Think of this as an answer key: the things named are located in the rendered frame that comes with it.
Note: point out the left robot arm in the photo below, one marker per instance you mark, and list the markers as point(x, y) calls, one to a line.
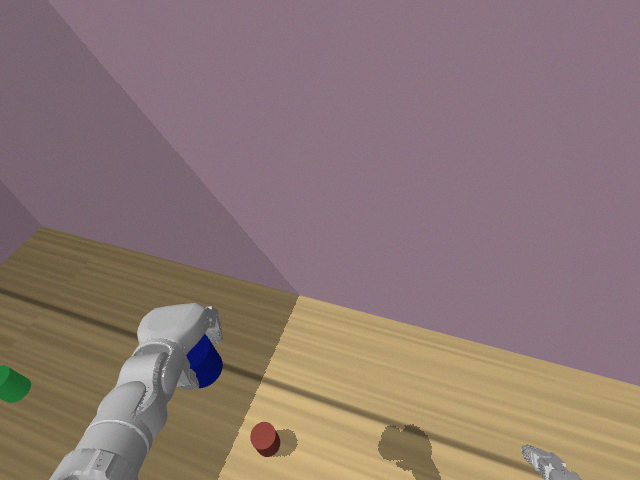
point(120, 436)

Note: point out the right robot hand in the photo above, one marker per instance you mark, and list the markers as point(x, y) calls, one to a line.
point(549, 465)

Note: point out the left robot hand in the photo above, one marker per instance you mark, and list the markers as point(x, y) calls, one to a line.
point(185, 325)

